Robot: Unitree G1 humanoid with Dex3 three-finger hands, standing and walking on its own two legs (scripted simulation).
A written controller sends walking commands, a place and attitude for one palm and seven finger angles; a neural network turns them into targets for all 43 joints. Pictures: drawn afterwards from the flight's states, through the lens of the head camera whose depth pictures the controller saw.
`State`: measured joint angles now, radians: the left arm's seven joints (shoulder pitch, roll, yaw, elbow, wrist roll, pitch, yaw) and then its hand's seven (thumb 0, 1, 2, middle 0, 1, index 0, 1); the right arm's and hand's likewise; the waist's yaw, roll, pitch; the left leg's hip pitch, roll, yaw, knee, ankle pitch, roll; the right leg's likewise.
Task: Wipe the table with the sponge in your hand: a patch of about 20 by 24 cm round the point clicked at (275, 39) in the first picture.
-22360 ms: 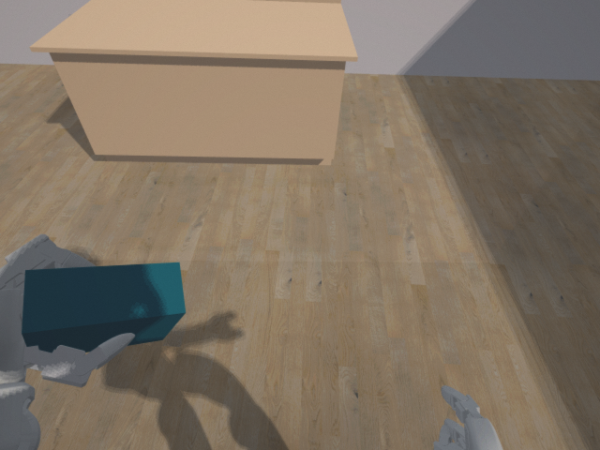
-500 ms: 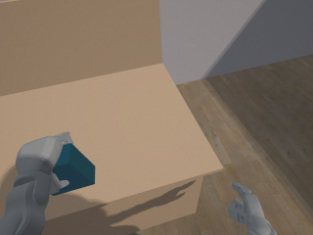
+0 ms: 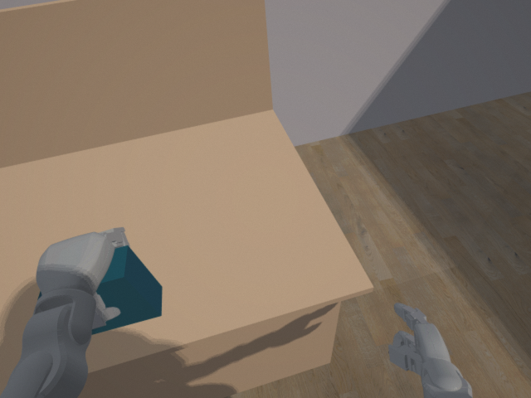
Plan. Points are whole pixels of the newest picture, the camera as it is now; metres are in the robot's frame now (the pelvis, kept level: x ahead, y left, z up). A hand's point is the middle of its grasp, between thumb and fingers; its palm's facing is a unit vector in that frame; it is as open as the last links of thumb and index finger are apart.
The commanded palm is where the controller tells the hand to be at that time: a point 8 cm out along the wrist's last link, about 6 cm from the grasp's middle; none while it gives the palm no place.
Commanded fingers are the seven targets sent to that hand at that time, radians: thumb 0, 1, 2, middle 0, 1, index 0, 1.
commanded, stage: turn the palm down, sponge in hand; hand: left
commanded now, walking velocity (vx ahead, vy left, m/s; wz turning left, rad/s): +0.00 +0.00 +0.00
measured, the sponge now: (115, 298) +0.22 +0.29 +0.04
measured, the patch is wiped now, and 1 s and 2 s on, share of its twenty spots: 0.00 0.00 0.00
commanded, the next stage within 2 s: move the sponge above the wiping area in 0.04 s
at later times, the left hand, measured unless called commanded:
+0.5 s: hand (107, 282) +0.23 +0.29 +0.07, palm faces +0.00 -0.11 -0.99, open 9.3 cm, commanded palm +0.20 +0.28 +0.13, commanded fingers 0.00 0.10 1.30 -1.20 -1.60 -1.20 -1.60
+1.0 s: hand (126, 273) +0.26 +0.28 +0.05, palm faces -0.02 -0.10 -0.99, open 9.3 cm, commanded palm +0.23 +0.28 +0.11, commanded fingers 0.00 0.10 1.30 -1.20 -1.60 -1.20 -1.60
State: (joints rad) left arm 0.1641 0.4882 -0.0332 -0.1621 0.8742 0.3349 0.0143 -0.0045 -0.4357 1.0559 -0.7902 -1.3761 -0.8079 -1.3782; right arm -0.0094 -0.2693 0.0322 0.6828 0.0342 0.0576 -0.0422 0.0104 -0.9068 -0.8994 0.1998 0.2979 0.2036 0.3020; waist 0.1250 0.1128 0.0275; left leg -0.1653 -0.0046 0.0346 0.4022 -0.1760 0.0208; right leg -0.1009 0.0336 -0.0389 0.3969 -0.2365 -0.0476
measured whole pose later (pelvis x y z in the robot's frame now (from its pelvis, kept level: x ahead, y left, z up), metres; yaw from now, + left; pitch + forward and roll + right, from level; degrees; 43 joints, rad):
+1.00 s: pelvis +0.00 +0.01 +0.00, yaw +0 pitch -1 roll +0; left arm 0.01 0.41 -0.11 0.10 0.93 0.35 0.10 0.00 -0.44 1.06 -0.79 -1.38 -0.81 -1.38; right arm 0.02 -0.25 0.02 0.71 0.05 0.07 -0.04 0.01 -0.91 -0.90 0.20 0.30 0.20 0.30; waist 0.10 0.09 0.00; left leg -0.22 -0.01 0.04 0.42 -0.18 0.03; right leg -0.16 0.02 -0.03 0.42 -0.24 -0.04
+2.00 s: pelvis +0.00 +0.00 -0.01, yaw +0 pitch +2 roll +0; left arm -0.09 0.35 -0.13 0.38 0.97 0.31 0.22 0.00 -0.44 1.06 -0.79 -1.38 -0.81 -1.38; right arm 0.07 -0.24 -0.01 0.73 0.07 0.08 -0.04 0.01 -0.91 -0.90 0.20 0.30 0.20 0.30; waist 0.07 0.07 -0.05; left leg -0.31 -0.01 0.03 0.49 -0.21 0.03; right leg -0.25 0.03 -0.04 0.50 -0.28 -0.04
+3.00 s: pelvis +0.01 +0.00 -0.01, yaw +0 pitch +1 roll +0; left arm -0.03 0.36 -0.12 0.32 0.96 0.31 0.22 0.00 -0.44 1.06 -0.79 -1.38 -0.81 -1.38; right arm 0.07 -0.26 -0.02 0.73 0.07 0.09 -0.03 0.01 -0.91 -0.90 0.20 0.30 0.20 0.30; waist 0.08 0.07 -0.05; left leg -0.29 -0.01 0.03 0.49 -0.22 0.02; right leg -0.23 0.03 -0.03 0.48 -0.28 -0.04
